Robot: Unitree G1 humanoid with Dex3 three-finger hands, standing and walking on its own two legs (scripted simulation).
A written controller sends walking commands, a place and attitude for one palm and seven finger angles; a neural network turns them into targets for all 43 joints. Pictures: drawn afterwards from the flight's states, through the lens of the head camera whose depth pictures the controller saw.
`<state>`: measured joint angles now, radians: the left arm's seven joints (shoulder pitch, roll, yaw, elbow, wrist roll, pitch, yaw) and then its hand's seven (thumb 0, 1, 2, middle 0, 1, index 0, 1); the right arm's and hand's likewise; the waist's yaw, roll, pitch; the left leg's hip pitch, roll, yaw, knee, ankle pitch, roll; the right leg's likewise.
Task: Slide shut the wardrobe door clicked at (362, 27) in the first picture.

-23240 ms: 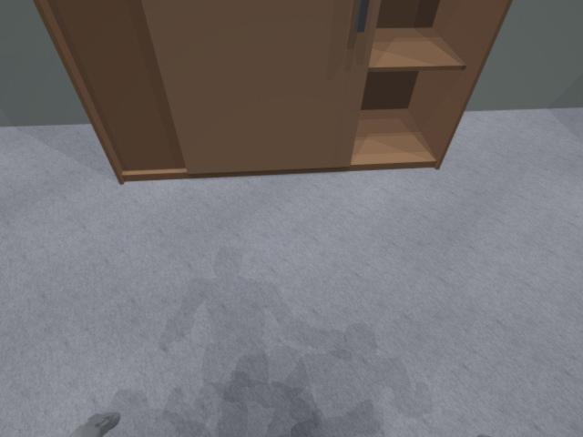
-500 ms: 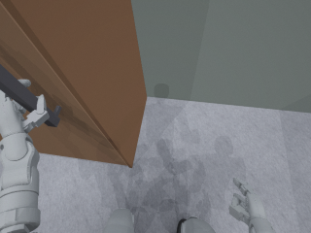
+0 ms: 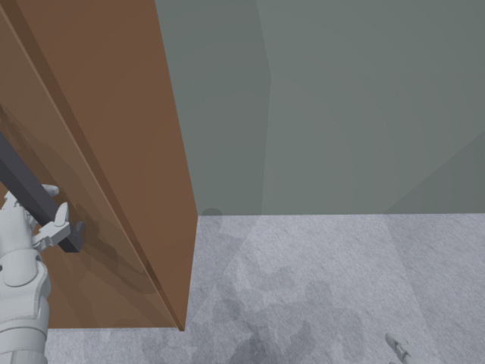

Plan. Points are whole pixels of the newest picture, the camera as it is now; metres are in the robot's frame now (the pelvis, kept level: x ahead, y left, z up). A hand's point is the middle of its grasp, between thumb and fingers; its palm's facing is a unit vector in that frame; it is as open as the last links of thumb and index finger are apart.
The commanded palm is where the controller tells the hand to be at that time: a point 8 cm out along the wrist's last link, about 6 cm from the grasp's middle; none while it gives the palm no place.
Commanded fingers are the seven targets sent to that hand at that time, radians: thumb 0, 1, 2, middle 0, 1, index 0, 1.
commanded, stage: stop walking and hold the door there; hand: left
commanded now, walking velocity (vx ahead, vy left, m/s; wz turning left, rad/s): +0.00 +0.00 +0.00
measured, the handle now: (39, 186) +0.35 +0.35 +0.12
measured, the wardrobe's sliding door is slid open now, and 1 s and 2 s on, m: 0.00 0.00 0.00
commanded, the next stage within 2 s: none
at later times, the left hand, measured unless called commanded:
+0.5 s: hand (58, 224) +0.31 +0.32 +0.07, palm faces +0.49 -0.82 -0.30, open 6.0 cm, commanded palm +0.27 +0.34 +0.07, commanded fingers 0.00 0.90 0.90 -0.45 -1.40 -0.45 -1.40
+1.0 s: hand (57, 227) +0.31 +0.32 +0.07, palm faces +0.36 -0.90 -0.26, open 6.0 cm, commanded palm +0.27 +0.34 +0.07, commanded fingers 0.00 0.90 0.90 -0.45 -1.40 -0.45 -1.40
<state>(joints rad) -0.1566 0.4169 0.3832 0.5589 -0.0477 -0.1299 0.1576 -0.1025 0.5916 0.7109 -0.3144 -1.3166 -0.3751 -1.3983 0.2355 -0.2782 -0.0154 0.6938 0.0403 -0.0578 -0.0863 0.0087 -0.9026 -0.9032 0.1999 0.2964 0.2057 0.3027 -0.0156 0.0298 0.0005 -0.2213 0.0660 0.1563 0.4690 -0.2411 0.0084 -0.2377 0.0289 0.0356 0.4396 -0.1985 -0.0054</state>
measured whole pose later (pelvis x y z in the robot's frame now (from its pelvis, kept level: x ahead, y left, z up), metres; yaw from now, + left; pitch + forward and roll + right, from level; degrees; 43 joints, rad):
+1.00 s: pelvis -0.06 +0.08 -0.01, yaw +0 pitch -1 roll -2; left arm -0.34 0.33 0.20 0.54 -0.05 -0.13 0.18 -0.08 0.65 0.72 -0.30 -1.35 -0.35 -1.40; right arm 0.16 -0.26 -0.01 0.65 0.05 -0.01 -0.08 0.01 -0.90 -0.90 0.20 0.30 0.20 0.30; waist 0.00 0.06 0.10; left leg -0.29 -0.03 0.21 0.44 -0.15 0.15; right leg -0.42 -0.06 -0.04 0.94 -0.47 0.02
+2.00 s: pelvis -0.08 +0.22 +0.00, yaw +1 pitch -2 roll +0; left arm -0.46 0.13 -0.10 0.44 -0.09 -0.09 0.11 0.01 0.68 0.75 -0.34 -1.32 -0.27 -1.40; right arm 0.15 -0.19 0.03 0.68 0.01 -0.10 -0.03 0.01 -0.90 -0.90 0.20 0.30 0.21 0.30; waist 0.07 0.01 0.17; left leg -0.18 0.05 0.02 0.47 -0.25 -0.02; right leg -0.31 -0.02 -0.04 0.67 -0.33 0.01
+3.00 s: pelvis -0.10 +0.22 -0.01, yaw -1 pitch +2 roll +1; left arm -0.48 0.15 0.06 0.66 -0.03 -0.11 0.13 0.00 -0.08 0.43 -0.32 -1.28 -0.34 -1.36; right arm 0.26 -0.24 0.00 0.67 0.04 -0.15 -0.02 0.01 -0.90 -0.90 0.20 0.30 0.21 0.30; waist -0.04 -0.01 -0.03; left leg -0.31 0.02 0.08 0.56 -0.28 0.00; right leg -0.39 -0.02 -0.01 0.58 -0.23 -0.01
